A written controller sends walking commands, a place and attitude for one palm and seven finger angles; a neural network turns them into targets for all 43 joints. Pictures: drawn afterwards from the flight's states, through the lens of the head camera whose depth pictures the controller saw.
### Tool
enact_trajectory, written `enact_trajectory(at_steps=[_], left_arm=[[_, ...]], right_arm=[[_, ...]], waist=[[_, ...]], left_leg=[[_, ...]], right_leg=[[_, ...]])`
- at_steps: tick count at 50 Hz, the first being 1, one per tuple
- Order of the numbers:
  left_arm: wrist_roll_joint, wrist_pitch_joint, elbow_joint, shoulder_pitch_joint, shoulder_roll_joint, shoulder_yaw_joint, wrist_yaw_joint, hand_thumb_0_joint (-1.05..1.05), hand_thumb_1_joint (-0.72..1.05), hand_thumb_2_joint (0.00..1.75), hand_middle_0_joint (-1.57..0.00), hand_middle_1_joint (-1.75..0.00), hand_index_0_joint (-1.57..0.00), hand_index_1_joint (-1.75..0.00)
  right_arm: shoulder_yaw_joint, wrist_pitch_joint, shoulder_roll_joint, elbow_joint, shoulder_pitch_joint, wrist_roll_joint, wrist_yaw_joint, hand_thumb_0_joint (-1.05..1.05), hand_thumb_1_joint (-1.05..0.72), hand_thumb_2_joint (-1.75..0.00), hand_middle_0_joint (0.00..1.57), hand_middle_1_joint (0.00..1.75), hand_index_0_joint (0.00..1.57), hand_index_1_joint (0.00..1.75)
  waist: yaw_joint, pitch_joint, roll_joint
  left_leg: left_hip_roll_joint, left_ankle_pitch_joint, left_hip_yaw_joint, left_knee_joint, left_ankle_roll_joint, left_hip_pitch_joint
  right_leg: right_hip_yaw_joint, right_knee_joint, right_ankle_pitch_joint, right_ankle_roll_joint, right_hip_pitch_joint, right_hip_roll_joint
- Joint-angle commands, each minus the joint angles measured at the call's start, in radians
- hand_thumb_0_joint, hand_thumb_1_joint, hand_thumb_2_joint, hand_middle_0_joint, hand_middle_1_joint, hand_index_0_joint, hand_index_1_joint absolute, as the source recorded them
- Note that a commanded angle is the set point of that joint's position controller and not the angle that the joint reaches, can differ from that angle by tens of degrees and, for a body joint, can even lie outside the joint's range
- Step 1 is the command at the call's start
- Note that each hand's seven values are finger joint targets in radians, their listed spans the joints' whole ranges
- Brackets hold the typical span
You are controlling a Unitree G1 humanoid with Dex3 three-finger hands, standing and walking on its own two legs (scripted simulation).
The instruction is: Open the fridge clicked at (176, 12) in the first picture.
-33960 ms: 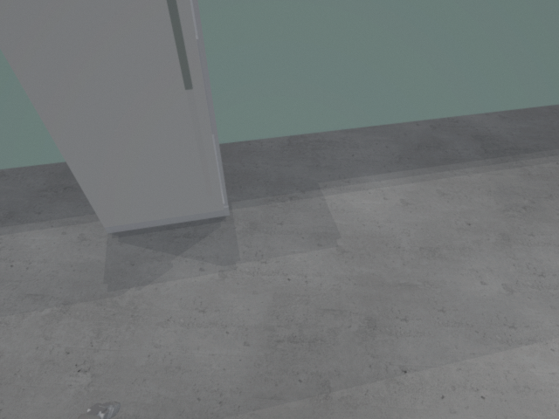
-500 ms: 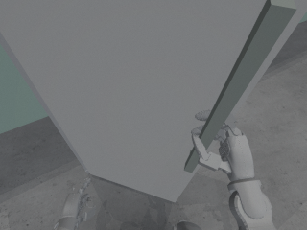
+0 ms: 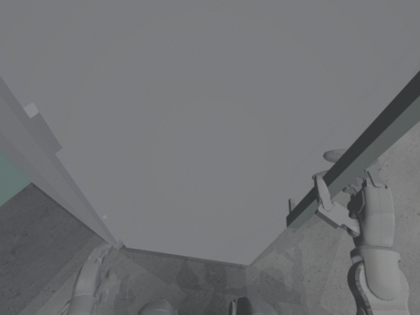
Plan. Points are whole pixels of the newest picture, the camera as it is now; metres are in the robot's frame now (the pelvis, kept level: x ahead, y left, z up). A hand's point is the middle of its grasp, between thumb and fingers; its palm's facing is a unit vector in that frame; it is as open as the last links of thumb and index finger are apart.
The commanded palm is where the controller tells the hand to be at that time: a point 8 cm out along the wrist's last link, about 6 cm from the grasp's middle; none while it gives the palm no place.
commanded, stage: stop walking and hold the door back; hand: right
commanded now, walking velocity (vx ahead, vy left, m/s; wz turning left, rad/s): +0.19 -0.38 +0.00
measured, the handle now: (343, 157) +0.33 -0.15 +0.18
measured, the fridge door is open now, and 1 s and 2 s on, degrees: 64 58 59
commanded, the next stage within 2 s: loosen the grip on the handle in 1.88 s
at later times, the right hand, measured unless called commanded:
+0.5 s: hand (322, 197) +0.28 -0.13 +0.14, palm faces +0.24 +0.93 -0.27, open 5.8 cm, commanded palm +0.27 -0.20 +0.12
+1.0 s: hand (322, 170) +0.33 -0.13 +0.14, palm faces +0.16 +0.98 -0.15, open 5.7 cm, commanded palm +0.28 -0.21 +0.12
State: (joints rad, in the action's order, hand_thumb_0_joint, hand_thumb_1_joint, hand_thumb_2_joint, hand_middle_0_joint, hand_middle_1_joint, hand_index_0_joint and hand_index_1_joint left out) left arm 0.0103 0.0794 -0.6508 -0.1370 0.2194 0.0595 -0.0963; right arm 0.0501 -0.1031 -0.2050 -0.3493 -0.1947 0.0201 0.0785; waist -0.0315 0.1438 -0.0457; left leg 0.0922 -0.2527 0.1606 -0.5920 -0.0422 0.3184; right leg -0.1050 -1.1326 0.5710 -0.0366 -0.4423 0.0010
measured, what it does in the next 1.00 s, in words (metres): walks backwards: right foot, then left foot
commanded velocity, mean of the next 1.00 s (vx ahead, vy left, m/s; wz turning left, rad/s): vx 0.14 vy -0.12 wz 0.00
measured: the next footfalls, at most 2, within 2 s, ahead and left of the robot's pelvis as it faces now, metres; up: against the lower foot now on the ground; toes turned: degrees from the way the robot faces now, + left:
right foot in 0.22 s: -0.08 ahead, -0.07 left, +0.00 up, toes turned -8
left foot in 0.46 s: -0.07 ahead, +0.12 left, +0.00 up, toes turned +5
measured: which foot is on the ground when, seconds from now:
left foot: down 0.00-0.26, up 0.28-0.44, down 0.46-1.00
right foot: up 0.00-0.20, down 0.22-0.46, up 0.48-1.00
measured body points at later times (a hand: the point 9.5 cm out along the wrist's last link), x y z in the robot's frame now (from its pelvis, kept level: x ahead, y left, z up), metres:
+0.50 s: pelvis -0.11 +0.07 -0.02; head -0.11 +0.11 +0.43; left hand +0.03 +0.29 -0.15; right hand +0.27 -0.17 +0.15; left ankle -0.06 +0.15 -0.74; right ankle -0.12 -0.06 -0.72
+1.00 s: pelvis -0.11 +0.03 +0.01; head -0.08 +0.05 +0.46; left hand -0.05 +0.33 -0.10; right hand +0.31 -0.18 +0.15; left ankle -0.06 +0.15 -0.73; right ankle -0.09 -0.12 -0.71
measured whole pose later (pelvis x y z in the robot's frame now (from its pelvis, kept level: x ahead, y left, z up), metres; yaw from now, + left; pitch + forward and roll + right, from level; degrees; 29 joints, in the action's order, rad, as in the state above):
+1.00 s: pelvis -0.11 +0.03 +0.01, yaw +0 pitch -2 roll -2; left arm -0.02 0.07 -0.68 -0.27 0.32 0.03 -0.08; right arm 0.32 -0.18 -0.32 0.68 0.58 0.02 0.02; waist -0.15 0.11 0.01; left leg 0.03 -0.18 -0.05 -0.49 0.01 0.27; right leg -0.05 -0.65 0.27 -0.03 -0.31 -0.03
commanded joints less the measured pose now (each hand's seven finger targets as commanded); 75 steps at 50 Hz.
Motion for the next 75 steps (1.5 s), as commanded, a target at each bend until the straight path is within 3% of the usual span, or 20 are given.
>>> enact_trajectory(at_steps=[1, 9, 12, 13, 14, 17, 21, 22, 23, 24, 25, 31, 47, 50, 53, 55, 60, 64, 66, 75], left_arm=[[0.001, 0.043, 0.181, 0.07, 0.047, -0.032, -0.011, 0.0, 0.9, 0.9, -0.2, -0.3, -0.2, -0.3], [-0.021, -0.043, 0.159, 0.021, 0.093, -0.052, 0.026, 0.0, 0.9, 0.9, -0.2, -0.3, -0.2, -0.3], [-0.037, -0.058, 0.145, -0.011, 0.138, -0.034, 0.038, 0.0, 0.9, 0.9, -0.2, -0.3, -0.2, -0.3], [-0.033, -0.051, 0.146, 0.025, 0.126, -0.045, 0.036, 0.0, 0.9, 0.9, -0.2, -0.3, -0.2, -0.3], [-0.029, -0.04, 0.138, 0.05, 0.116, -0.048, 0.031, 0.0, 0.9, 0.9, -0.2, -0.3, -0.2, -0.3], [-0.046, -0.047, 0.112, -0.008, 0.152, -0.023, 0.017, 0.0, 0.9, 0.9, -0.2, -0.3, -0.2, -0.3], [-0.053, -0.05, 0.078, -0.037, 0.154, -0.027, -0.015, 0.0, 0.9, 0.9, -0.2, -0.3, -0.2, -0.3], [-0.055, -0.047, 0.074, -0.047, 0.145, -0.028, -0.019, 0.0, 0.9, 0.9, -0.2, -0.3, -0.2, -0.3], [-0.053, -0.053, 0.072, -0.039, 0.139, -0.015, -0.023, 0.0, 0.9, 0.9, -0.2, -0.3, -0.2, -0.3], [-0.04, -0.046, 0.076, -0.023, 0.164, -0.002, -0.024, 0.0, 0.9, 0.9, -0.2, -0.3, -0.2, -0.3], [-0.033, -0.03, 0.047, -0.053, 0.163, 0.001, -0.018, 0.0, 0.9, 0.9, -0.2, -0.3, -0.2, -0.3], [-0.029, 0.01, -0.022, -0.09, 0.172, -0.018, -0.002, 0.0, 0.9, 0.9, -0.2, -0.3, -0.2, -0.3], [-0.035, 0.042, 0.108, -0.089, 0.174, -0.005, 0.008, 0.0, 0.9, 0.9, -0.2, -0.3, -0.2, -0.3], [-0.021, 0.033, 0.121, -0.086, 0.172, -0.003, 0.007, 0.0, 0.9, 0.9, -0.2, -0.3, -0.2, -0.3], [-0.025, 0.027, 0.158, -0.055, 0.192, -0.001, 0.028, 0.0, 0.9, 0.9, -0.2, -0.3, -0.2, -0.3], [-0.007, 0.036, 0.157, -0.017, 0.137, -0.018, 0.04, 0.0, 0.9, 0.9, -0.2, -0.3, -0.2, -0.3], [-0.013, 0.025, 0.114, -0.057, 0.157, -0.021, 0.037, 0.0, 0.9, 0.9, -0.2, -0.3, -0.2, -0.3], [-0.02, 0.014, 0.119, -0.034, 0.119, -0.047, 0.011, 0.0, 0.9, 0.9, -0.2, -0.3, -0.2, -0.3], [-0.031, 0.003, 0.101, -0.046, 0.128, -0.041, 0.004, 0.0, 0.9, 0.9, -0.2, -0.3, -0.2, -0.3], [-0.027, -0.02, 0.068, -0.025, 0.143, -0.05, -0.024, 0.0, 0.9, 0.9, -0.2, -0.3, -0.2, -0.3]], right_arm=[[0.097, -0.054, -0.12, -0.076, 0.367, 0.005, 0.066, 0.0, -0.9, -0.9, 0.45, 1.4, 0.45, 1.4], [0.078, -0.106, -0.209, 0.231, 0.808, 0.003, 0.072, 0.0, -0.9, -0.9, 0.45, 1.4, 0.45, 1.4], [0.082, -0.112, -0.219, 0.407, 0.962, 0.017, 0.066, 0.0, -0.9, -0.9, 0.45, 1.4, 0.45, 1.4], [0.044, -0.106, -0.172, 0.465, 1.035, 0.026, 0.066, 0.0, -0.9, -0.9, 0.45, 1.4, 0.45, 1.4], [0.077, -0.085, -0.227, 0.544, 1.118, 0.008, 0.067, 0.0, -0.9, -0.9, 0.45, 1.4, 0.45, 1.4], [0.139, -0.075, -0.32, 0.726, 1.203, 0.001, 0.039, 0.0, -0.9, -0.9, 0.45, 1.4, 0.45, 1.4], [0.084, -0.057, -0.246, 0.975, 1.278, 0.029, 0.007, 0.0, -0.9, -0.9, 0.45, 1.4, 0.45, 1.4], [0.085, -0.057, -0.267, 1.009, 1.3, 0.024, 0.004, 0.0, -0.9, -0.9, 0.45, 1.4, 0.45, 1.4], [0.139, -0.066, -0.344, 1.041, 1.296, 0.02, 0.004, 0.0, -0.9, -0.9, 0.45, 1.4, 0.45, 1.4], [0.186, -0.065, -0.391, 1.053, 1.267, 0.02, 0.005, 0.0, -0.9, -0.9, 0.45, 1.4, 0.45, 1.4], [0.197, -0.065, -0.409, 1.069, 1.291, 0.005, 0.006, 0.0, -0.9, -0.9, 0.45, 1.4, 0.45, 1.4], [0.363, -0.132, -0.587, 1.198, 1.313, 0.003, -0.012, 0.0, -0.9, -0.9, 0.45, 1.4, 0.45, 1.4], [0.434, -0.159, -0.558, 0.78, 1.014, 0.03, -0.002, 0.0, -0.9, -0.9, 0.45, 1.4, 0.45, 1.4], [0.39, -0.171, -0.482, 0.62, 0.966, 0.025, -0.006, 0.0, -0.9, -0.9, 0.45, 1.4, 0.45, 1.4], [0.299, -0.185, -0.359, 0.478, 0.924, 0.025, -0.024, 0.0, -0.9, -0.9, 0.45, 1.4, 0.45, 1.4], [0.214, -0.18, -0.278, 0.419, 0.906, 0.011, -0.041, 0.0, -0.9, -0.9, 0.45, 1.4, 0.45, 1.4], [0.196, -0.162, -0.291, 0.436, 0.951, -0.003, -0.026, 0.0, -0.9, -0.9, 0.45, 1.4, 0.45, 1.4], [0.127, -0.132, -0.232, 0.487, 0.986, 0.009, -0.025, 0.0, -0.9, -0.9, 0.45, 1.4, 0.45, 1.4], [0.114, -0.116, -0.225, 0.558, 1.03, 0.026, -0.016, 0.0, -0.9, -0.9, 0.45, 1.4, 0.45, 1.4], [0.076, -0.103, -0.197, 0.795, 1.149, 0.024, 0.0, 0.0, -0.9, -0.9, 0.45, 1.4, 0.45, 1.4]], waist=[[0.059, -0.413, 0.279], [0.029, -0.437, 0.069], [0.017, -0.335, -0.117], [0.021, -0.294, -0.295], [0.015, -0.206, -0.313], [0.042, -0.198, -0.03], [0.076, -0.261, 0.03], [0.072, -0.267, 0.12], [0.07, -0.26, 0.335], [0.085, -0.221, 0.318], [0.061, -0.239, 0.207], [0.028, -0.326, 0.231], [0.049, -0.417, 0.239], [0.03, -0.439, 0.15], [0.057, -0.428, -0.156], [0.044, -0.386, -0.275], [0.033, -0.405, -0.157], [0.009, -0.438, -0.018], [0.013, -0.457, 0.138], [0.034, -0.37, 0.061]], left_leg=[[0.283, 0.555, -0.358, 0.23, -0.112, -0.366], [0.241, 0.169, -0.329, 0.245, 0.034, -0.316], [-0.009, -0.214, -0.124, 0.086, 0.189, -0.032], [-0.061, -0.181, -0.066, -0.194, 0.145, 0.014], [-0.082, -0.205, -0.093, -0.452, 0.085, 0.129], [-0.061, -0.198, -0.139, -0.397, 0.069, 0.21], [-0.084, -0.141, -0.083, 0.061, 0.06, -0.233], [-0.003, -0.232, -0.236, 0.168, 0.023, -0.309], [0.222, -0.381, -0.64, 0.323, -0.072, -0.345], [0.36, -0.382, -0.843, 0.427, -0.12, -0.275], [0.34, -0.41, -0.782, 0.411, -0.102, -0.237], [0.181, -0.103, -0.391, 0.289, -0.029, -0.256], [0.164, 0.287, -0.308, 0.227, -0.068, -0.34], [0.09, 0.227, -0.258, 0.162, -0.022, -0.241], [-0.109, -0.037, -0.142, -0.037, 0.057, -0.037], [-0.112, -0.178, -0.124, -0.137, 0.063, 0.063], [-0.093, 0.014, -0.112, 0.132, 0.048, -0.095], [0.023, 0.532, -0.2, 0.085, 0.025, -0.241], [0.042, 0.522, -0.238, 0.077, 0.015, -0.232], [-0.012, 0.126, -0.189, 0.131, 0.049, -0.138]], right_leg=[[0.058, 0.209, 0.011, 0.029, 0.006, 0.019], [0.05, 0.791, -0.177, 0.094, 0.249, 0.022], [0.237, 0.867, 0.045, 0.225, 0.297, -0.157], [0.434, 0.904, 0.186, 0.299, 0.19, -0.283], [0.516, 0.952, 0.169, 0.326, 0.126, -0.35], [0.364, 0.837, -0.066, 0.264, 0.216, -0.287], [0.153, 0.599, -0.089, 0.149, 0.067, -0.133], [0.105, 0.454, -0.069, 0.117, -0.033, -0.061], [0.068, 0.213, 0.008, 0.065, -0.193, 0.014], [0.169, 0.013, -0.001, 0.042, -0.24, 0.022], [0.229, -0.037, -0.09, 0.033, -0.218, -0.007], [0.158, -0.045, -0.299, 0.008, -0.187, -0.026], [0.037, 0.479, -0.267, 0.007, 0.069, -0.022], [0.041, 0.693, -0.446, 0.013, 0.279, -0.019], [0.332, 0.761, -0.769, 0.14, 0.402, -0.28], [0.306, 0.745, -1.008, 0.178, 0.438, -0.308], [0.185, 0.596, -0.955, 0.114, 0.41, -0.235], [0.107, 0.579, -0.743, 0.047, 0.285, -0.154], [0.108, 0.56, -0.674, 0.038, 0.282, -0.143], [0.165, 0.679, -0.513, 0.079, 0.23, -0.167]])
